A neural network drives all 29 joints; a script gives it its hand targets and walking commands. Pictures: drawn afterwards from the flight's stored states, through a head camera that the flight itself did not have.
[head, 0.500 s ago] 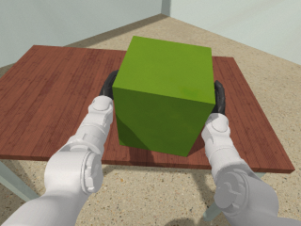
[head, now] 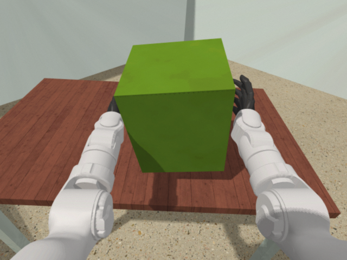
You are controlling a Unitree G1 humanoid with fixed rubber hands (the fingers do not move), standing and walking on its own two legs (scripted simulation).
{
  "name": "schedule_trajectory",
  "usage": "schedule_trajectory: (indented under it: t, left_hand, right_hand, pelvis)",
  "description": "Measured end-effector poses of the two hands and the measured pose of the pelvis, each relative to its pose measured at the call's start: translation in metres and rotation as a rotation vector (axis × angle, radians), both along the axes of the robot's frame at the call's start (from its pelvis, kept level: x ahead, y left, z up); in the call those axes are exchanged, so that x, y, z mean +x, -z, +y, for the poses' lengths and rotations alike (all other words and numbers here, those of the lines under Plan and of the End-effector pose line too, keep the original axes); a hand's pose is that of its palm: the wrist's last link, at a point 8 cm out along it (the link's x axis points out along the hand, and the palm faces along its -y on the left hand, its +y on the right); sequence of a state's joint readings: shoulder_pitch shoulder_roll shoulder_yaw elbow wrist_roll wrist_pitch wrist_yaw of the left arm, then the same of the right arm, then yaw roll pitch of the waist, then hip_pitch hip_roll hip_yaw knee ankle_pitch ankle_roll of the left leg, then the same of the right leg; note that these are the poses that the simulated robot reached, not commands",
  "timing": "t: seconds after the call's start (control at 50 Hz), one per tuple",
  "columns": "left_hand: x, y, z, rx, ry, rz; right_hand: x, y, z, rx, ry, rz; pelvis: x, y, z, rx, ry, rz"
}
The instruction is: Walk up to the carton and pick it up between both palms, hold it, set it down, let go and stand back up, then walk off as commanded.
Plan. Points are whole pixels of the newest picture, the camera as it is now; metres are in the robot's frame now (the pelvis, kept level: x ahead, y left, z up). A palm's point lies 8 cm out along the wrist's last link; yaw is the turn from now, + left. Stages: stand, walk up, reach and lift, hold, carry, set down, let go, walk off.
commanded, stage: reach and lift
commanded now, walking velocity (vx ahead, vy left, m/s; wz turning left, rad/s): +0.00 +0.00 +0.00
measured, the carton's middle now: (179, 109) +0.43 -0.03 +0.18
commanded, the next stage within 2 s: none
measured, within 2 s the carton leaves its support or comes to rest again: neither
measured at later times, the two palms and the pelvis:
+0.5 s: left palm (109, 125) +0.37 +0.13 +0.19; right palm (248, 126) +0.34 -0.17 +0.19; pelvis -0.04 +0.01 +0.00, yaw +0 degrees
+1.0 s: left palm (103, 121) +0.36 +0.14 +0.21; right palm (249, 108) +0.35 -0.16 +0.24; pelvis -0.05 -0.01 +0.00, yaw +1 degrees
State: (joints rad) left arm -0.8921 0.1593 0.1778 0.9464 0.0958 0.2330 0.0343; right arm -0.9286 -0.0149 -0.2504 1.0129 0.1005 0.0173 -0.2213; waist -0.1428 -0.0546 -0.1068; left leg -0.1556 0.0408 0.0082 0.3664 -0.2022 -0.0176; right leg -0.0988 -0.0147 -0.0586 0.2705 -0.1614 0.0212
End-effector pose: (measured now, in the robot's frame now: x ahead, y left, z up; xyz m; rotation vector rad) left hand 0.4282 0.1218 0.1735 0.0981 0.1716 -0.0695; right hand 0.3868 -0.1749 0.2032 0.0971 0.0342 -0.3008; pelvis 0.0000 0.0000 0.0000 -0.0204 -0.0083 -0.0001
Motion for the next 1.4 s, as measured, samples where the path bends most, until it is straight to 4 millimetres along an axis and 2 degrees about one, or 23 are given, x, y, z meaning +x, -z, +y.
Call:
schedule_trajectory:
  t: [0.06, 0.12, 0.34, 0.42, 0.48, 0.56, 0.72, 0.84, 1.06, 1.4]
  left_hand:
    - [-0.004, -0.008, 0.005, -0.015, -0.014, -0.015]
    - [-0.009, -0.012, 0.01, -0.013, -0.021, -0.014]
    - [-0.035, 0.0, 0.014, -0.016, -0.03, 0.046]
    - [-0.046, -0.002, 0.011, -0.004, -0.04, 0.055]
    - [-0.053, -0.008, 0.009, -0.009, -0.049, 0.048]
    - [-0.061, -0.024, 0.008, -0.02, -0.063, 0.026]
    - [-0.069, -0.046, 0.011, -0.054, -0.103, 0.053]
    - [-0.071, -0.048, 0.012, -0.084, -0.118, 0.055]
    - [-0.073, -0.035, 0.016, -0.064, -0.139, 0.088]
    - [-0.071, -0.059, 0.03, -0.076, -0.171, 0.055]
  right_hand:
    - [0.0, -0.01, 0.005, 0.0, -0.012, -0.016]
    - [-0.003, -0.012, 0.009, 0.004, -0.018, -0.012]
    - [-0.031, 0.02, 0.012, 0.035, -0.008, 0.045]
    - [-0.04, 0.023, 0.009, 0.048, -0.015, 0.052]
    - [-0.045, 0.015, 0.006, 0.046, -0.023, 0.043]
    - [-0.048, -0.005, 0.005, 0.041, -0.039, 0.019]
    - [-0.044, -0.036, 0.008, 0.009, -0.079, 0.049]
    - [-0.043, -0.043, 0.009, -0.007, -0.092, 0.052]
    - [-0.036, -0.033, 0.013, -0.014, -0.117, 0.101]
    - [-0.024, -0.061, 0.027, 0.01, -0.156, 0.078]
  pelvis:
    - [-0.001, 0.0, 0.0, 0.0, -0.012, -0.025]
    - [-0.004, 0.0, 0.001, 0.001, -0.026, -0.053]
    - [-0.025, 0.0, 0.01, -0.003, -0.023, -0.064]
    - [-0.035, 0.001, 0.01, -0.005, -0.011, -0.056]
    - [-0.042, 0.002, 0.009, -0.005, 0.0, -0.045]
    - [-0.05, 0.003, 0.006, -0.003, 0.01, -0.038]
    - [-0.063, 0.004, -0.003, 0.008, 0.005, -0.056]
    - [-0.061, 0.003, -0.01, 0.01, -0.003, -0.041]
    - [-0.049, 0.002, -0.015, 0.004, -0.017, -0.055]
    - [-0.029, 0.003, -0.004, -0.005, -0.019, -0.049]
